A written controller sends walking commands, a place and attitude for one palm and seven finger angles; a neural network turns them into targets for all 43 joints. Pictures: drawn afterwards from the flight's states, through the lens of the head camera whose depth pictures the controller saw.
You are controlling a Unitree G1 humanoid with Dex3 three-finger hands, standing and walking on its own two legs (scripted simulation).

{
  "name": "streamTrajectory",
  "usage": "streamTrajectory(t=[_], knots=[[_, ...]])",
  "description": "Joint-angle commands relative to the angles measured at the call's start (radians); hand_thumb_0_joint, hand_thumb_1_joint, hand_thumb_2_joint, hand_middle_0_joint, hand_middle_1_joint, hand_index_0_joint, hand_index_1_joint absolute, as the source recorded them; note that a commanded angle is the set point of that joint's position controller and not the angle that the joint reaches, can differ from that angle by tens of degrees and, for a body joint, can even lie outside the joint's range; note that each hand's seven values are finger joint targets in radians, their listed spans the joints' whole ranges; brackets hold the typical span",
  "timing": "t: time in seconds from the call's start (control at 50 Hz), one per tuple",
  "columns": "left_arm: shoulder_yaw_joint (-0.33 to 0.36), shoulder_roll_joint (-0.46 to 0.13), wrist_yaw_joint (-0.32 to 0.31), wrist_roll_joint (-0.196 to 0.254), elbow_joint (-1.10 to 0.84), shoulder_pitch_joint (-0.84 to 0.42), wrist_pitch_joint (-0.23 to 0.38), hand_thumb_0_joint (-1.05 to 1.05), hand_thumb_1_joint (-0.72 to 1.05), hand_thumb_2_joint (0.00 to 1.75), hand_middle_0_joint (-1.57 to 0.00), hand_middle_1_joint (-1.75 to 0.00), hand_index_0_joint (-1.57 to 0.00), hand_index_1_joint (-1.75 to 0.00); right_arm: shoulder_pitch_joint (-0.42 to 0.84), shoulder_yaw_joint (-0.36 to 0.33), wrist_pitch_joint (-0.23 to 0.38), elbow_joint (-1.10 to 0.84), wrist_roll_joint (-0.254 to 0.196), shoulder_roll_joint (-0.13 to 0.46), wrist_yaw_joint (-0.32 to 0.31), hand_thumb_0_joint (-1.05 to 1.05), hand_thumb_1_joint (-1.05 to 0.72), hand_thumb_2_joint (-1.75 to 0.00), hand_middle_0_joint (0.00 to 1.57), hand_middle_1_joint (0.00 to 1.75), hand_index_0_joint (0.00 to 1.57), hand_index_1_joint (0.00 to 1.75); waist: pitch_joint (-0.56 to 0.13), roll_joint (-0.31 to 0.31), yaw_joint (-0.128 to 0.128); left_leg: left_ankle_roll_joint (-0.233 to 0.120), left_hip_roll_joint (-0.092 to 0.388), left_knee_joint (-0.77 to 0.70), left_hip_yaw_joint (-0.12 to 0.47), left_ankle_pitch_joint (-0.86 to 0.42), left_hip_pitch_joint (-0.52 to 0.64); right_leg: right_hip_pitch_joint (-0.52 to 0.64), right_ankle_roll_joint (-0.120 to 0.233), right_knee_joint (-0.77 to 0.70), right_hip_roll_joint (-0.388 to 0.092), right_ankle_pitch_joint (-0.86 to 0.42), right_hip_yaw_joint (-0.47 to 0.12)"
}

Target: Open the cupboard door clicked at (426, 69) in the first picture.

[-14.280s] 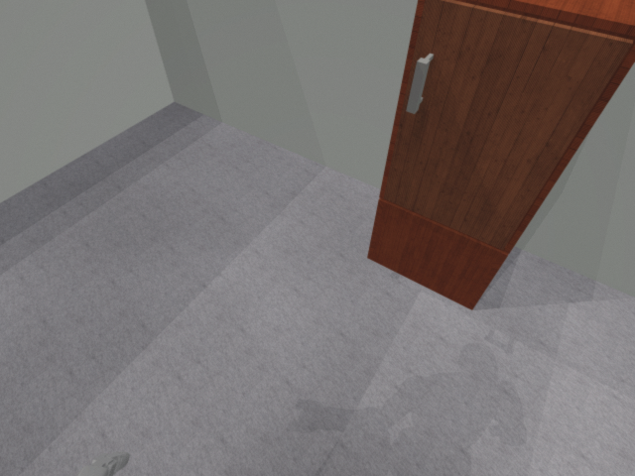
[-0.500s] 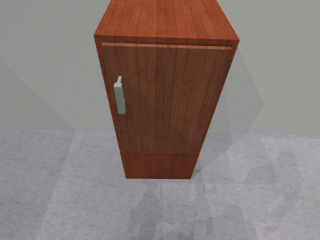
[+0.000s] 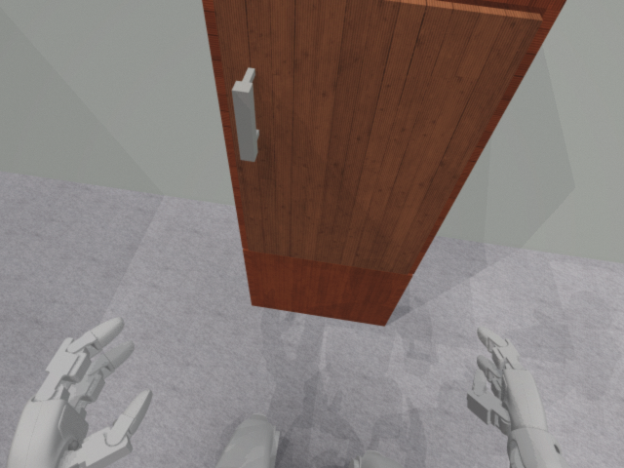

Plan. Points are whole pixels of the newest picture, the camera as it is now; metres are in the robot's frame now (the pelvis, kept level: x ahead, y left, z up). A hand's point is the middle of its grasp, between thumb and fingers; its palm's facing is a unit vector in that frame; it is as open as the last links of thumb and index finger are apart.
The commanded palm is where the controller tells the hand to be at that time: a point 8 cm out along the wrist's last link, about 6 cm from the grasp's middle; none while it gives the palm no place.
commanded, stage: raise the hand with hooked fingers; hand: left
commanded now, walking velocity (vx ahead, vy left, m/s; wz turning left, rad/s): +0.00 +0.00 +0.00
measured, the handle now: (249, 115) +0.57 +0.18 +0.11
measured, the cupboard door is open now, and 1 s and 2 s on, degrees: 0 0 0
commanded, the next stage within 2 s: move the hooked fingers beside the handle in 1.56 s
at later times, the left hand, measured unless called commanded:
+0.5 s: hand (119, 327) +0.24 +0.25 +0.07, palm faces +0.00 -1.00 -0.06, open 12.3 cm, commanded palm +0.21 +0.31 +0.09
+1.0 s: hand (73, 253) +0.29 +0.30 +0.12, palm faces +0.02 -1.00 -0.06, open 13.9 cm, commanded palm +0.27 +0.36 +0.12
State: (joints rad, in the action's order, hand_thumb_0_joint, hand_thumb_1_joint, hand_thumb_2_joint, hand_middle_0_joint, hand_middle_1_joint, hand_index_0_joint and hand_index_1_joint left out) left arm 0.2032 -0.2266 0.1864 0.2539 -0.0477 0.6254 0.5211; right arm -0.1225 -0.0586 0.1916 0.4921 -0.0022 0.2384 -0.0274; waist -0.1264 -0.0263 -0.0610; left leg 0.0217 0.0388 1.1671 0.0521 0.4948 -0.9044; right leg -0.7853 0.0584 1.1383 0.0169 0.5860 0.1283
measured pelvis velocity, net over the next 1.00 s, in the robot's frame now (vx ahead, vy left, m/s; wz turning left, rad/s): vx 0.00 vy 0.04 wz -0.02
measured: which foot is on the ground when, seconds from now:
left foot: down 0.00-1.00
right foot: down 0.00-1.00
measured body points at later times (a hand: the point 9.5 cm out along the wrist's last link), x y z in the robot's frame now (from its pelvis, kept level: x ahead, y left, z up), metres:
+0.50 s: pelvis +0.01 +0.02 +0.02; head +0.08 +0.03 +0.46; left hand +0.23 +0.30 +0.07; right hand +0.14 -0.26 -0.07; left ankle +0.04 +0.13 -0.65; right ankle -0.01 -0.09 -0.65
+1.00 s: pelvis +0.00 +0.04 +0.04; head +0.05 +0.06 +0.49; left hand +0.28 +0.36 +0.12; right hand +0.17 -0.19 -0.03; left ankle +0.04 +0.13 -0.65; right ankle -0.01 -0.09 -0.65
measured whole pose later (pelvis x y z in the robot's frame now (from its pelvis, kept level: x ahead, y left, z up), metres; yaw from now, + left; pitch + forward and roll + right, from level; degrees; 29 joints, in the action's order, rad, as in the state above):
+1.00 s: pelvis +0.00 +0.04 +0.04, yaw -1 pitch +10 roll -3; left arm 0.39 -0.39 0.42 0.34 0.27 0.04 0.27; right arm -0.26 0.06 0.20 0.55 -0.04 0.25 -0.09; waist -0.09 0.01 0.00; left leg -0.04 0.02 0.93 -0.01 0.40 -0.70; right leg -0.59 -0.01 0.87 0.00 0.45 0.07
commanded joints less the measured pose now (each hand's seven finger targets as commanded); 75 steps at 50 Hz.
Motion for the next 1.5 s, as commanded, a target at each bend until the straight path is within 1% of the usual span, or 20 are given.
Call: streamTrajectory(t=[0.0,0.06,0.12,0.16,0.2,0.28,0.32,0.38,0.44,0.52,0.62,0.7,0.76,0.84,0.9,1.04,1.1,1.3,1.36,1.48], knots=[[-0.064,-0.071,0.139,0.060,-0.309,-0.322,0.174,0.00,0.25,0.62,-0.25,-0.72,-0.25,-0.72,-0.059,-0.008,0.073,-0.045,-0.006,0.117,-0.029,0.00,-0.90,-0.90,0.20,0.30,0.20,0.30,-0.164,0.124,0.167,-0.060,-0.021,-0.034,-0.002,-0.262,0.184,-0.055,-0.044,-0.194,0.012,-0.349,-0.155],[0.023,-0.147,0.250,0.076,-0.085,-0.249,0.027,0.00,0.18,0.59,-0.25,-0.76,-0.25,-0.76,-0.059,-0.011,0.077,-0.042,-0.031,0.138,-0.048,0.00,-0.90,-0.90,0.20,0.30,0.20,0.30,-0.173,-0.031,0.141,-0.060,-0.023,-0.042,-0.013,-0.197,0.075,0.026,-0.069,-0.258,-0.011,-0.290,-0.205],[0.156,-0.222,0.303,0.124,-0.017,-0.169,-0.183,0.00,0.11,0.56,-0.26,-0.81,-0.26,-0.81,-0.028,-0.009,0.052,-0.101,-0.055,0.138,-0.057,0.00,-0.90,-0.90,0.20,0.30,0.20,0.30,-0.277,-0.046,0.047,-0.060,-0.046,-0.105,-0.033,-0.254,0.096,0.225,-0.089,-0.303,-0.047,-0.365,-0.240],[0.265,-0.270,0.268,0.161,-0.067,-0.159,-0.255,0.00,0.06,0.54,-0.26,-0.84,-0.26,-0.84,-0.016,-0.010,0.032,-0.124,-0.053,0.117,-0.062,0.00,-0.90,-0.90,0.20,0.30,0.20,0.30,-0.340,-0.071,0.007,-0.052,-0.051,-0.141,-0.030,-0.300,0.130,0.346,-0.117,-0.307,-0.072,-0.506,-0.252],[0.336,-0.279,0.193,0.177,-0.118,-0.153,-0.244,0.00,0.01,0.52,-0.26,-0.87,-0.26,-0.87,-0.011,-0.007,0.025,-0.121,-0.042,0.088,-0.061,0.00,-0.90,-0.90,0.20,0.30,0.20,0.30,-0.348,-0.074,-0.023,-0.044,-0.045,-0.163,-0.022,-0.342,0.153,0.391,-0.115,-0.277,-0.065,-0.653,-0.226],[0.260,-0.194,0.092,0.137,-0.163,-0.198,-0.104,0.00,-0.08,0.48,-0.27,-0.93,-0.27,-0.93,-0.054,-0.011,0.038,-0.074,-0.028,0.075,-0.047,0.00,-0.90,-0.90,0.20,0.30,0.20,0.30,-0.217,0.016,0.019,-0.039,-0.038,-0.220,-0.034,-0.363,0.215,0.240,-0.086,-0.264,-0.031,-0.602,-0.143],[0.200,-0.177,0.110,0.111,-0.096,-0.269,-0.052,0.00,-0.13,0.46,-0.27,-0.96,-0.27,-0.96,-0.072,-0.011,0.043,-0.051,-0.023,0.101,-0.045,0.00,-0.90,-0.90,0.20,0.30,0.20,0.30,-0.154,-0.002,0.067,-0.044,-0.033,-0.202,-0.025,-0.325,0.199,0.140,-0.082,-0.256,-0.019,-0.495,-0.132],[0.139,-0.172,0.185,0.105,-0.009,-0.308,-0.024,0.00,-0.20,0.43,-0.28,-1.00,-0.28,-1.00,-0.100,-0.013,0.062,-0.041,-0.033,0.138,-0.046,0.00,-0.90,-0.90,0.20,0.30,0.20,0.30,-0.142,0.046,0.096,-0.050,-0.032,-0.209,-0.024,-0.260,0.211,0.066,-0.065,-0.278,-0.009,-0.331,-0.123],[0.171,-0.249,0.249,0.134,-0.025,-0.371,-0.057,0.00,-0.27,0.40,-0.28,-1.05,-0.28,-1.05,-0.113,-0.013,0.081,-0.058,-0.046,0.165,-0.055,0.00,-0.90,-0.90,0.20,0.30,0.20,0.30,-0.215,0.084,0.082,-0.057,-0.035,-0.242,-0.024,-0.252,0.267,0.114,-0.052,-0.313,-0.006,-0.275,-0.130],[0.260,-0.340,0.217,0.150,-0.143,-0.436,-0.073,0.00,-0.36,0.36,-0.29,-1.11,-0.29,-1.11,-0.105,-0.002,0.095,-0.076,-0.046,0.158,-0.063,0.00,-0.90,-0.90,0.20,0.30,0.20,0.30,-0.301,0.161,0.040,-0.057,-0.030,-0.303,-0.014,-0.315,0.381,0.167,-0.036,-0.301,0.007,-0.319,-0.089],[0.264,-0.299,0.138,0.142,-0.062,-0.442,-0.096,0.00,-0.48,0.31,-0.30,-1.18,-0.30,-1.18,-0.104,0.013,0.076,-0.072,-0.041,0.152,-0.051,0.00,-0.90,-0.90,0.20,0.30,0.20,0.30,-0.190,0.161,0.045,-0.037,-0.020,-0.355,0.008,-0.309,0.401,0.135,-0.030,-0.306,0.022,-0.299,-0.042],[0.199,-0.267,0.182,0.117,0.116,-0.498,-0.202,0.00,-0.50,0.30,-0.30,-1.20,-0.30,-1.20,-0.121,0.020,0.049,-0.086,-0.050,0.175,-0.050,0.00,-0.90,-0.90,0.20,0.30,0.20,0.30,-0.086,0.098,0.075,-0.036,-0.017,-0.390,0.018,-0.205,0.358,0.103,-0.036,-0.346,0.025,-0.250,-0.037],[0.187,-0.310,0.228,0.105,0.119,-0.626,-0.252,0.00,-0.50,0.30,-0.30,-1.20,-0.30,-1.20,-0.121,0.026,0.045,-0.099,-0.057,0.187,-0.061,0.00,-0.90,-0.90,0.20,0.30,0.20,0.30,-0.107,0.103,0.083,-0.040,-0.020,-0.407,0.019,-0.180,0.378,0.123,-0.036,-0.371,0.021,-0.239,-0.046],[0.262,-0.398,0.237,0.116,0.037,-0.768,-0.211,0.00,-0.50,0.30,-0.30,-1.20,-0.30,-1.20,-0.118,0.032,0.053,-0.097,-0.047,0.180,-0.070,0.00,-0.90,-0.90,0.20,0.30,0.20,0.30,-0.219,0.146,0.069,-0.035,-0.019,-0.407,0.027,-0.270,0.486,0.162,-0.027,-0.368,0.026,-0.282,-0.051],[0.316,-0.450,0.221,0.120,0.051,-0.812,-0.165,0.00,-0.50,0.30,-0.30,-1.20,-0.30,-1.20,-0.120,0.038,0.055,-0.076,-0.040,0.179,-0.074,0.00,-0.90,-0.90,0.20,0.30,0.20,0.30,-0.214,0.153,0.058,-0.027,-0.016,-0.415,0.037,-0.288,0.510,0.169,-0.019,-0.365,0.030,-0.283,-0.051],[0.289,-0.438,0.284,0.118,0.267,-0.863,-0.254,0.00,-0.50,0.30,-0.30,-1.20,-0.30,-1.20,-0.127,0.039,0.033,-0.065,-0.056,0.190,-0.081,0.00,-0.90,-0.90,0.20,0.30,0.20,0.30,-0.169,0.163,0.065,-0.032,-0.023,-0.449,0.022,-0.258,0.492,0.185,-0.026,-0.407,0.022,-0.291,-0.054],[0.262,-0.400,0.317,0.131,0.295,-0.794,-0.292,0.00,-0.50,0.30,-0.30,-1.20,-0.30,-1.20,-0.139,0.033,0.032,-0.086,-0.055,0.193,-0.073,0.00,-0.90,-0.90,0.20,0.30,0.20,0.30,-0.194,0.097,0.051,-0.039,-0.030,-0.433,0.012,-0.338,0.485,0.229,-0.025,-0.412,0.025,-0.357,-0.051],[0.352,-0.482,0.248,0.128,0.197,-0.855,-0.179,0.00,-0.50,0.30,-0.30,-1.20,-0.30,-1.20,-0.150,0.024,0.020,-0.075,-0.040,0.189,-0.055,0.00,-0.90,-0.90,0.20,0.30,0.20,0.30,-0.206,0.141,0.051,-0.042,-0.033,-0.408,-0.013,-0.366,0.483,0.228,-0.027,-0.393,0.029,-0.388,-0.072],[0.312,-0.452,0.255,0.110,0.197,-0.840,-0.181,0.00,-0.50,0.30,-0.30,-1.20,-0.30,-1.20,-0.148,0.025,0.015,-0.074,-0.045,0.182,-0.055,0.00,-0.90,-0.90,0.20,0.30,0.20,0.30,-0.224,0.182,0.060,-0.043,-0.030,-0.412,-0.017,-0.370,0.504,0.226,-0.030,-0.394,0.025,-0.391,-0.072],[0.315,-0.441,0.282,0.140,0.225,-0.823,-0.208,0.00,-0.50,0.30,-0.30,-1.20,-0.30,-1.20,-0.140,0.026,0.013,-0.073,-0.051,0.183,-0.063,0.00,-0.90,-0.90,0.20,0.30,0.20,0.30,-0.214,0.111,0.066,-0.051,-0.034,-0.400,-0.027,-0.363,0.472,0.253,-0.039,-0.412,0.025,-0.431,-0.081]])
